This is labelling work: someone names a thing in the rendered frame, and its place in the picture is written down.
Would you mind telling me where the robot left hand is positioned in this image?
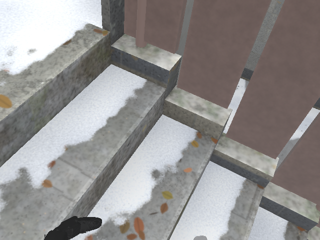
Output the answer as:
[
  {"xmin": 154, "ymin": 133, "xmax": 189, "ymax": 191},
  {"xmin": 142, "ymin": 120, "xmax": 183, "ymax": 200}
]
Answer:
[{"xmin": 44, "ymin": 216, "xmax": 102, "ymax": 240}]

